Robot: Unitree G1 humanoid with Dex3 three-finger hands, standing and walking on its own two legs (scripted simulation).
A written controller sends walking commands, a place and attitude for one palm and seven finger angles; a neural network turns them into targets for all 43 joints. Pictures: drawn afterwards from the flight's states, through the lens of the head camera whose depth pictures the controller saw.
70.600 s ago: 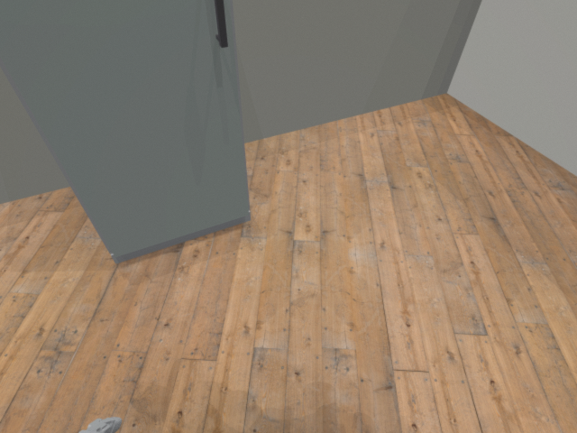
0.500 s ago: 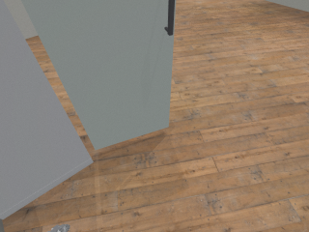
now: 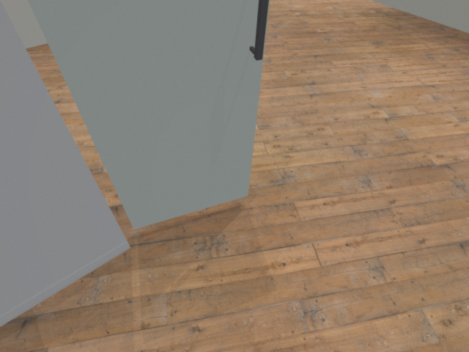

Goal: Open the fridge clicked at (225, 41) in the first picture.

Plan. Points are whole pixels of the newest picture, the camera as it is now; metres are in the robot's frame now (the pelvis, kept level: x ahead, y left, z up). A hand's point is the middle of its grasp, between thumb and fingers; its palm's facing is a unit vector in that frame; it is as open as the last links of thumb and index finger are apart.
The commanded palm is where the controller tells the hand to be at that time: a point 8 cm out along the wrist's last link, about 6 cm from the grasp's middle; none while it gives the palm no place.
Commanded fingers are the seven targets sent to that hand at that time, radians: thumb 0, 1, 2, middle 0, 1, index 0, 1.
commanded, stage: let the arm hang, fingers relaxed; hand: right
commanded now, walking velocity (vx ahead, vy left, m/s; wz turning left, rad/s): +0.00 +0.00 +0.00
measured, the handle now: (259, 11) +0.89 +0.00 +0.20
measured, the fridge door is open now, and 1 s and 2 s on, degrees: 108 108 108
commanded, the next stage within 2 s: look to check the result in 0.28 s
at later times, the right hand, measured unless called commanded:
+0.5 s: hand out of the picture +0.10 -0.24 -0.16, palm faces -0.08 +0.95 -0.31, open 7.4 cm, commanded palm none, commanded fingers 0.00 -0.90 -0.90 0.20 0.30 0.20 0.30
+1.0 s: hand out of the picture +0.11 -0.25 -0.16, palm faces -0.06 +0.94 -0.35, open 7.4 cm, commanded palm none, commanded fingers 0.00 -0.90 -0.90 0.20 0.30 0.20 0.30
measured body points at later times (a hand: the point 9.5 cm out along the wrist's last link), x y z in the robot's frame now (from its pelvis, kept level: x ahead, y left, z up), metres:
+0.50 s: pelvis +0.03 +0.00 +0.00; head +0.05 -0.01 +0.45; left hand +0.09 +0.31 -0.12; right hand +0.11 -0.29 -0.14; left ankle -0.02 +0.12 -0.75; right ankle +0.04 -0.09 -0.75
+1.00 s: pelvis +0.03 +0.00 +0.00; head +0.05 +0.00 +0.45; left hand +0.11 +0.30 -0.13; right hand +0.11 -0.30 -0.13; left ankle -0.02 +0.12 -0.75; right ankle +0.04 -0.09 -0.75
